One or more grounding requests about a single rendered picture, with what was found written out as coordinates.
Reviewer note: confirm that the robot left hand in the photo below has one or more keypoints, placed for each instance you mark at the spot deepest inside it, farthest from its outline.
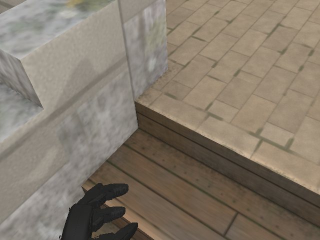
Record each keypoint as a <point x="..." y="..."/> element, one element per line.
<point x="86" y="216"/>

